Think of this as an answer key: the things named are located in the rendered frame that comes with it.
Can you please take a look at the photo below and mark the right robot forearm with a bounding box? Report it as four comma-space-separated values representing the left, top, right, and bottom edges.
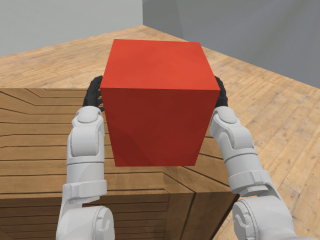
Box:
209, 106, 295, 232

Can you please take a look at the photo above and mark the carton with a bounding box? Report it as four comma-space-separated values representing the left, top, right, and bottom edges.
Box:
100, 39, 221, 167

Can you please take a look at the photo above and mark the left robot hand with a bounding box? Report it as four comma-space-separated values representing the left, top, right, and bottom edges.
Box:
82, 75, 105, 112

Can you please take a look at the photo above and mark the robot left upper arm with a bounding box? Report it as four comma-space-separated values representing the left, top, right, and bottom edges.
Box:
56, 205, 115, 240

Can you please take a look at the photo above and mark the right robot hand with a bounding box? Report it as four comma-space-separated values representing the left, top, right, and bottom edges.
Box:
214, 76, 228, 109

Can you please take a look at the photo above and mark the left robot forearm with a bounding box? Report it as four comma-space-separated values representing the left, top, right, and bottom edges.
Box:
56, 106, 107, 240

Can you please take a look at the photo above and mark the pedestal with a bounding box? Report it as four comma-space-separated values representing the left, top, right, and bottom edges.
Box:
0, 88, 240, 240

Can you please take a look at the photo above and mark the robot right upper arm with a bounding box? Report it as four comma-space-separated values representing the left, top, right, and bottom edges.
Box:
232, 195, 318, 240

